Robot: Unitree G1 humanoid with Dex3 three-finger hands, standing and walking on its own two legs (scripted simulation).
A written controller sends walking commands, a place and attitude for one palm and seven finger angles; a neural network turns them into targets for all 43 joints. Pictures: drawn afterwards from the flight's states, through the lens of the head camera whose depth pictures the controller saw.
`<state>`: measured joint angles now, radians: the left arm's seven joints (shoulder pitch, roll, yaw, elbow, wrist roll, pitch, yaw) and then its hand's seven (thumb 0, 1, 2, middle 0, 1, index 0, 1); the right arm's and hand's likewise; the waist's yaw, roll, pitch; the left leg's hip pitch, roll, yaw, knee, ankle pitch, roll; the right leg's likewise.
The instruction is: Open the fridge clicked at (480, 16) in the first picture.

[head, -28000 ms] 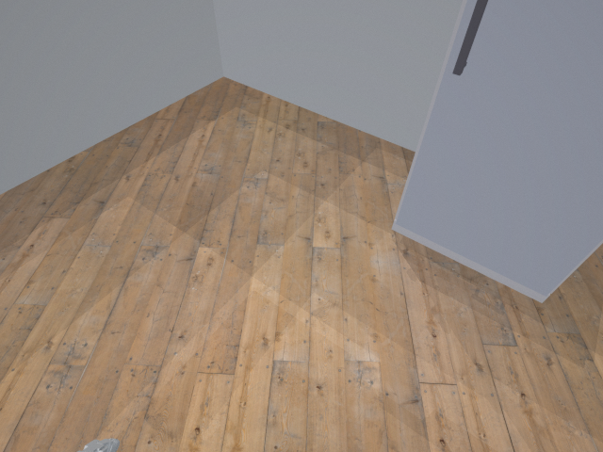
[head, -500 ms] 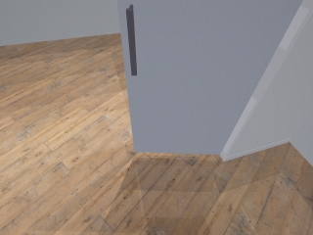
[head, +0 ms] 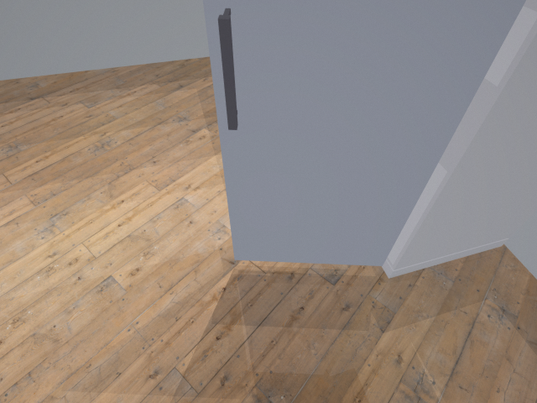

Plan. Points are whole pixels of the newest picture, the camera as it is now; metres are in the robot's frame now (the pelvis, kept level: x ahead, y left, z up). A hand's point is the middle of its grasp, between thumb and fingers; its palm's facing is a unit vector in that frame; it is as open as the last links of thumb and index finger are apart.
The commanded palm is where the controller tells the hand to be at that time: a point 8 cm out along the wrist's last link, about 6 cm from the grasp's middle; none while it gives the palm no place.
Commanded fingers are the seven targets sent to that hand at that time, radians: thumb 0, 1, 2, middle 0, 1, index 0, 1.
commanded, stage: look to check the result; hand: left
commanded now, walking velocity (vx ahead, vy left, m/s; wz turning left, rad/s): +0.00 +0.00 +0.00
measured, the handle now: (230, 74) +0.72 +0.13 +0.13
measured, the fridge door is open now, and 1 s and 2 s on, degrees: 71 71 71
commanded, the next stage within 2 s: stand and wait in 0.02 s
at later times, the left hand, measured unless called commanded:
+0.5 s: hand out of the picture +0.08 +0.22 -0.16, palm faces -0.03 -0.95 -0.31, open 7.4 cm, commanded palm none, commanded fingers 0.00 0.90 0.90 -0.20 -0.30 -0.20 -0.30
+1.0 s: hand out of the picture +0.08 +0.21 -0.16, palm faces -0.03 -0.95 -0.30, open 7.4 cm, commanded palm none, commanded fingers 0.00 0.90 0.90 -0.20 -0.30 -0.20 -0.30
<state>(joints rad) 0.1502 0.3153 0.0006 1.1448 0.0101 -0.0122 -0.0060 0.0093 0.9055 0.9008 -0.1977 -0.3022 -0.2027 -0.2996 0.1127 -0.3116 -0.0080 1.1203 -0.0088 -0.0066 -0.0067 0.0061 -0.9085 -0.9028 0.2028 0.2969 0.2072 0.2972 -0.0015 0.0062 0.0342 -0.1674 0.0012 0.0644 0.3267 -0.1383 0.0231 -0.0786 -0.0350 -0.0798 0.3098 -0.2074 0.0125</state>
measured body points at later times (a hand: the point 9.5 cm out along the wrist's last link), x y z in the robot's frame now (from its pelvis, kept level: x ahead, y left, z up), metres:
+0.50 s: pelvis +0.01 -0.01 +0.00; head +0.03 -0.01 +0.45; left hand +0.08 +0.27 -0.14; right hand +0.07 -0.30 -0.14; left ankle +0.03 +0.10 -0.75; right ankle -0.03 -0.12 -0.75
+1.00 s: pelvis +0.02 -0.02 +0.00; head +0.03 -0.03 +0.45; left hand +0.08 +0.26 -0.14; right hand +0.08 -0.31 -0.14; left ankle +0.03 +0.10 -0.75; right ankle -0.03 -0.12 -0.75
